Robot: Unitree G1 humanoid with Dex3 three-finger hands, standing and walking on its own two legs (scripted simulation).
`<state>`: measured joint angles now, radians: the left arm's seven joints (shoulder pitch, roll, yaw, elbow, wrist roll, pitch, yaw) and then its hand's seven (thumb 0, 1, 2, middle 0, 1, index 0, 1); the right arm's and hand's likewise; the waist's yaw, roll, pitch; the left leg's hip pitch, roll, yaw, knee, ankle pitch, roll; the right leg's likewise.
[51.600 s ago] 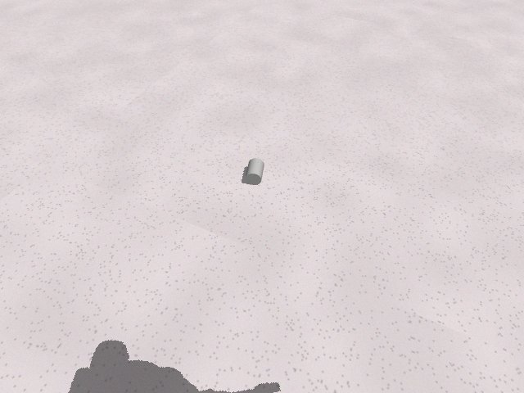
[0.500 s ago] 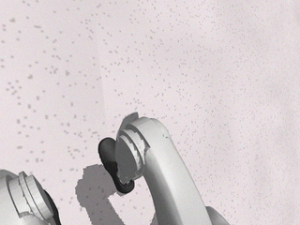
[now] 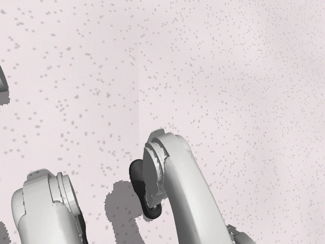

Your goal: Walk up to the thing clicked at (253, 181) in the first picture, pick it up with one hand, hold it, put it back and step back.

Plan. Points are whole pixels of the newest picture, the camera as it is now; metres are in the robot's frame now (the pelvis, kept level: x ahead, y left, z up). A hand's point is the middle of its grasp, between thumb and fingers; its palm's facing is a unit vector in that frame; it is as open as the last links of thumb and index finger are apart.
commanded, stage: withdraw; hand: left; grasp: from above
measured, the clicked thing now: out of the picture +0.55 +0.29 -0.30
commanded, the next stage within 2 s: home in 0.46 s
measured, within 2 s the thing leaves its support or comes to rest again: neither
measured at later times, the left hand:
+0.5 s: hand out of the picture +0.52 +0.30 -0.13, palm faces -0.44 -0.07 -0.89, open 12.1 cm
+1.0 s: hand out of the picture +0.48 +0.30 -0.04, palm faces -0.34 -0.44 -0.83, open 9.7 cm
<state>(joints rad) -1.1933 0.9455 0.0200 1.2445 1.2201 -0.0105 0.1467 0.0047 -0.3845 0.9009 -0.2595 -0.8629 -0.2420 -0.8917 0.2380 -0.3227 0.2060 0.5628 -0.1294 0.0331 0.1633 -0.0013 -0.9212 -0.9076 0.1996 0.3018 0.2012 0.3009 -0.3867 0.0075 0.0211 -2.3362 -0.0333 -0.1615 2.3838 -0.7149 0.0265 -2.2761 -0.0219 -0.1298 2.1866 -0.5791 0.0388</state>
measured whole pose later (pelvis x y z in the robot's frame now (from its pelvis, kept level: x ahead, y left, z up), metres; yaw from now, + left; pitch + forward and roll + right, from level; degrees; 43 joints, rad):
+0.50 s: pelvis -0.02 +0.00 +0.01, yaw +3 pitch +36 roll -11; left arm -1.25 0.89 -0.03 1.39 1.24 -0.10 0.14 0.01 -0.23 0.78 -0.40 -0.72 -0.38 -0.76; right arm 0.23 -0.33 0.21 0.55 -0.11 0.09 0.06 0.00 -0.92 -0.91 0.20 0.30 0.20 0.30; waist -0.39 0.00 0.02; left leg -2.32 -0.04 -0.11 2.32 -0.63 0.04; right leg -2.26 -0.03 -0.09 2.15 -0.52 0.04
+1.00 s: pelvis +0.00 +0.00 +0.07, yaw +5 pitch +39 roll -9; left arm -0.89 0.68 0.06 0.89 0.81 0.06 -0.06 0.01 0.31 1.00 -0.25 -0.59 -0.24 -0.61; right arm 0.25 -0.30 0.07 0.56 -0.03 0.15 0.07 0.00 -0.90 -0.90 0.20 0.30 0.20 0.30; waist -0.23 0.06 -0.13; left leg -2.15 -0.04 -0.09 2.14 -0.68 0.03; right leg -2.11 -0.04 -0.07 2.00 -0.57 0.04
